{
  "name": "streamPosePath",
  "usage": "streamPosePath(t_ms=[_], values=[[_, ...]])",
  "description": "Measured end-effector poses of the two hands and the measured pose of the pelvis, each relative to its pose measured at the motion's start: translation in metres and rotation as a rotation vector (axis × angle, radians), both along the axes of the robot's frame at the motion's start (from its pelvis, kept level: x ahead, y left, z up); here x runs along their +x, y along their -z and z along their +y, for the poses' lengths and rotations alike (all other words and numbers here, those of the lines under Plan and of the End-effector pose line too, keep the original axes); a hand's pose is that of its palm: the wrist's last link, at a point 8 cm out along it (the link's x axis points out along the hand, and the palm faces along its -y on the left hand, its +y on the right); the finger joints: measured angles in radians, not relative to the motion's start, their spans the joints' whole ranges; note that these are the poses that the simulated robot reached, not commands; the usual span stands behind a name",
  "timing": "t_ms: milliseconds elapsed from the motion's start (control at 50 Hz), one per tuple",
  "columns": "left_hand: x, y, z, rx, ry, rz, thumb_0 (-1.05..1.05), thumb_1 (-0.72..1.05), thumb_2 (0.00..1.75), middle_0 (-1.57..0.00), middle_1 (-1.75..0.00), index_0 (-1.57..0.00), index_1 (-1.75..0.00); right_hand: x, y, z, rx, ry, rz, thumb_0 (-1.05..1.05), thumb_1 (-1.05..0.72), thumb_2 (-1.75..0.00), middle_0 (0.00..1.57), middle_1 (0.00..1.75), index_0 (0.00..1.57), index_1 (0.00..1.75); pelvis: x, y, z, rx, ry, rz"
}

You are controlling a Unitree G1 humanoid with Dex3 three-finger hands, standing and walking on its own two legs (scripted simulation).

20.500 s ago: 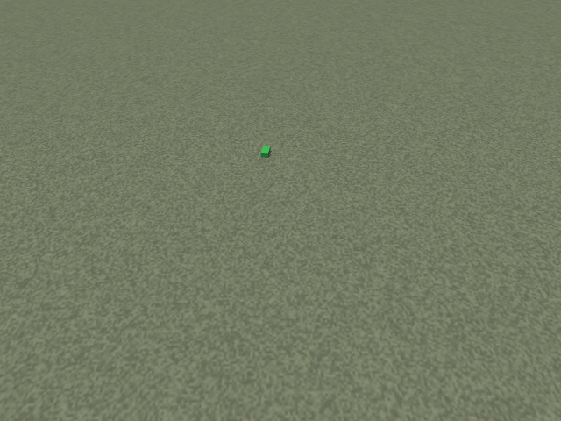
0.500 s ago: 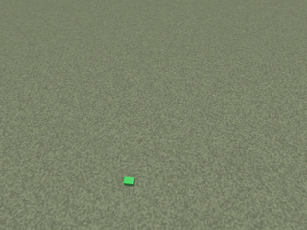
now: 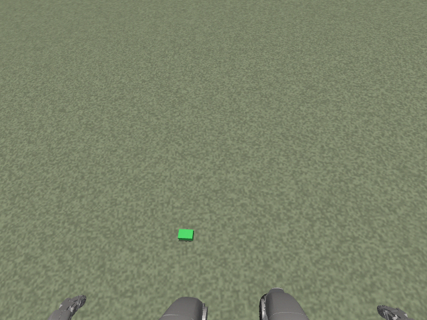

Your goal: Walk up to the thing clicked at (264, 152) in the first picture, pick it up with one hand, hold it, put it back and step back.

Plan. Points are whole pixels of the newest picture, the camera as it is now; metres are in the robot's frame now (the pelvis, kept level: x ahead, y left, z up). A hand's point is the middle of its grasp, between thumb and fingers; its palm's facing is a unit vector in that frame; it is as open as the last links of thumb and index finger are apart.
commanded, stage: walk up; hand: left
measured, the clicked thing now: (186, 234) +0.53 +0.20 -0.73
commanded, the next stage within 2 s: none
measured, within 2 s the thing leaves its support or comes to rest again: neither
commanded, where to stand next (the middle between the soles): +0.13 +0.02 m, yaw -3 degrees
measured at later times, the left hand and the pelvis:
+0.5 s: hand out of the picture +0.07 +0.27 -0.13, palm faces -0.15 -0.91 -0.39, open 7.4 cm; pelvis +0.01 -0.02 +0.02, yaw -4 degrees
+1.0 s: hand (87, 316) +0.15 +0.28 -0.13, palm faces -0.03 -0.89 -0.46, open 7.4 cm; pelvis +0.03 +0.00 +0.00, yaw -2 degrees
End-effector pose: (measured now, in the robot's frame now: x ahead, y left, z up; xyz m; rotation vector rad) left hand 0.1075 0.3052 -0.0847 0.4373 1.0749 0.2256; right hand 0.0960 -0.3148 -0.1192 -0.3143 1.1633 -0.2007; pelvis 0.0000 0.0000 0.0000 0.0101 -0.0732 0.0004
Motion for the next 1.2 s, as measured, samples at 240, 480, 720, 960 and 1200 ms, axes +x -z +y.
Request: streamPosePath(t_ms=[240,480,720,960,1200], values=[[-0.039,0.012,0.046,-0.026,-0.056,0.054,0.0,0.9,0.9,-0.21,-0.3,-0.2,-0.3,-0.091,-0.015,0.027,-0.044,0.038,0.111,0.01,-0.9,-0.9,0.2,0.3,0.21,0.3,-0.025,-0.004,0.024,-0.007,-0.001,0.013],[-0.041,0.004,0.014,-0.053,0.041,0.194,0.01,0.91,0.9,-0.2,-0.3,-0.2,-0.3,-0.12,-0.049,-0.031,-0.095,0.112,0.106,0.01,-0.9,-0.9,0.21,0.3,0.21,0.3,0.002,-0.019,-0.01,-0.012,0.074,0.034],[-0.003,-0.028,-0.026,-0.002,0.042,0.049,0.0,0.9,0.9,-0.21,-0.3,-0.2,-0.3,-0.025,-0.028,-0.051,-0.025,0.071,0.021,0.01,-0.91,-0.9,0.2,0.3,0.2,0.3,0.038,-0.024,-0.032,-0.01,0.062,0.004],[0.038,0.004,0.012,0.015,-0.008,0.03,0.0,0.9,0.9,-0.21,-0.3,-0.2,-0.3,0.032,-0.004,0.009,0.007,-0.02,0.013,0.01,-0.9,-0.9,0.2,0.3,0.2,0.3,0.035,-0.001,0.0,0.009,0.032,0.022],[-0.01,0.015,0.013,-0.007,0.034,0.106,0.0,0.91,0.9,-0.2,-0.3,-0.2,-0.3,0.014,-0.017,0.013,-0.007,0.002,-0.117,0.01,-0.9,-0.9,0.2,0.3,0.21,0.3,-0.002,0.001,0.004,0.001,0.097,0.032]])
